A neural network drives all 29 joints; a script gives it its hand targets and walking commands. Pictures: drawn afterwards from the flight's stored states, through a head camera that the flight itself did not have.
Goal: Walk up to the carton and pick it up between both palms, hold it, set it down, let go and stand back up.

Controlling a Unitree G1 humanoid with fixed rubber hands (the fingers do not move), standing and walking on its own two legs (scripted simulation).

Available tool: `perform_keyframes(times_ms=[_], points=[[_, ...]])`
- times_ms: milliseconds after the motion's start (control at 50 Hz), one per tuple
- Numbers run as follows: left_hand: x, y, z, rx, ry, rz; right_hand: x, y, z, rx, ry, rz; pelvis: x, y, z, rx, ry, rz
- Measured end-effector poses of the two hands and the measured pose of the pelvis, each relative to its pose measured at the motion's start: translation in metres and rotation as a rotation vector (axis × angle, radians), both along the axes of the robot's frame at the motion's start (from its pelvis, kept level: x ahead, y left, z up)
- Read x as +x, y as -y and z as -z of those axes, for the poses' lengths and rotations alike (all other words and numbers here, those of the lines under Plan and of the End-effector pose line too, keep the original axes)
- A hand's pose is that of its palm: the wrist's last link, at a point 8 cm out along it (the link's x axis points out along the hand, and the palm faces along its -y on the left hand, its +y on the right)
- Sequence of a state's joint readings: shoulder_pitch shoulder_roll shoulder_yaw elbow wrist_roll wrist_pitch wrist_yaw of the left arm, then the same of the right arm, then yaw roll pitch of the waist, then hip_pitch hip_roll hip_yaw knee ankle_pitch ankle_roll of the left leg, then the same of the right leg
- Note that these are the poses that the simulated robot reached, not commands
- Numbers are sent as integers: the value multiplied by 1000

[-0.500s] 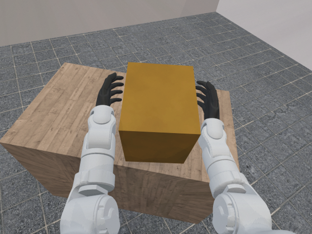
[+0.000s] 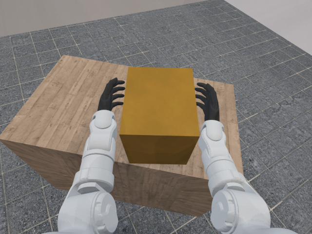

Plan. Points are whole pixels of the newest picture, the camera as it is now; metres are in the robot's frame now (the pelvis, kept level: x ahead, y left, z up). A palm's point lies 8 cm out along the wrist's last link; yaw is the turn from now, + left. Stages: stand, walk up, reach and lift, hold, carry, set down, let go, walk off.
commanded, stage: set down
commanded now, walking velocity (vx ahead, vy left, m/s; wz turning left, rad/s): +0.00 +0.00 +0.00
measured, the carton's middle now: (159, 118) +0.42 -0.02 +0.01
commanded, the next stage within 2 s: none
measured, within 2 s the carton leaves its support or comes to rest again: neither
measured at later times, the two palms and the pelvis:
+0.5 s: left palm (111, 112) +0.41 +0.12 +0.05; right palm (209, 116) +0.40 -0.16 +0.06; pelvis +0.01 +0.00 +0.00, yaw -1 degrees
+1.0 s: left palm (115, 117) +0.43 +0.11 +0.00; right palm (205, 119) +0.41 -0.16 +0.02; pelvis +0.02 +0.00 -0.01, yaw -1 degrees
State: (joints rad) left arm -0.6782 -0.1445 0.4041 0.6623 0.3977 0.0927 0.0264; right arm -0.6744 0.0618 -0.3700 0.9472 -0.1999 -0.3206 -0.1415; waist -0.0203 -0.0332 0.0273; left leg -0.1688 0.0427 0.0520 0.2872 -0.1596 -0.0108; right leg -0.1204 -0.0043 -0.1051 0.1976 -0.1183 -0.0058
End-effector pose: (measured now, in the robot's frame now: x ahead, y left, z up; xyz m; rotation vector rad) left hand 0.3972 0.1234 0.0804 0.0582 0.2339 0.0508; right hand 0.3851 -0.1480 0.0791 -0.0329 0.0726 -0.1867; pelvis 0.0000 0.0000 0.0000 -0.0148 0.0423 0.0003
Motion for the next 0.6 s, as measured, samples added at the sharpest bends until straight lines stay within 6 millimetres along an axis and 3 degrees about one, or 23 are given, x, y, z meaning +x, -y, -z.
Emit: perform_keyframes(times_ms=[280,600], points=[[3,3,13,-9,-22,1,2,3,6,-9,-33,3,-3,-1,0,5,-33,16],[15,8,42,1,-56,3,16,8,28,-20,-72,-2,10,1,2,5,-98,24]])
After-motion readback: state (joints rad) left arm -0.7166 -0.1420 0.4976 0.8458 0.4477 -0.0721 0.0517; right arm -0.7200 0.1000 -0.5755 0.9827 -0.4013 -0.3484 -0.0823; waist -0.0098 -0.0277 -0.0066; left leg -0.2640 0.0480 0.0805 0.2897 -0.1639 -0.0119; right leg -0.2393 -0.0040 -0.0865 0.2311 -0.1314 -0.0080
